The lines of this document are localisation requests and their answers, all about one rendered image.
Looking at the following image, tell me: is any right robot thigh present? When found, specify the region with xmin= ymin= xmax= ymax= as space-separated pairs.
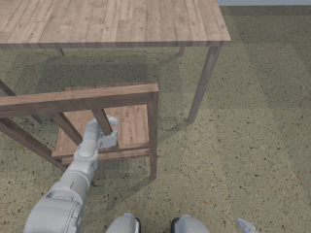
xmin=175 ymin=217 xmax=210 ymax=233

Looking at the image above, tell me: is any chair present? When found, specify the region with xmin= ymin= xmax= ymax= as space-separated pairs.
xmin=0 ymin=81 xmax=159 ymax=187

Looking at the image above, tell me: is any left robot forearm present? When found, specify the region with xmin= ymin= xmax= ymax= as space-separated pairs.
xmin=23 ymin=141 xmax=99 ymax=233

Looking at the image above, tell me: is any left robot thigh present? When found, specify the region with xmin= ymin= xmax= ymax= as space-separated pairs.
xmin=105 ymin=216 xmax=140 ymax=233

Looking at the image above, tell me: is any robot left hand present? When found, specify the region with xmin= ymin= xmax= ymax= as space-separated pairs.
xmin=82 ymin=115 xmax=120 ymax=149

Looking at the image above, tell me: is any robot right hand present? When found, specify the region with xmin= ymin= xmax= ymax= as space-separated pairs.
xmin=236 ymin=217 xmax=259 ymax=233

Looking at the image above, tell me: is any left robot upper arm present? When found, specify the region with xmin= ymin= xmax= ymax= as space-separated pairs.
xmin=25 ymin=197 xmax=84 ymax=233

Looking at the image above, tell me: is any robot thigh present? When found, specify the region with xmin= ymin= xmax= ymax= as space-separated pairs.
xmin=175 ymin=217 xmax=210 ymax=233
xmin=105 ymin=216 xmax=140 ymax=233

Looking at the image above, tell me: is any table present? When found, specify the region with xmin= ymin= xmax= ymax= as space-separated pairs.
xmin=0 ymin=0 xmax=231 ymax=126

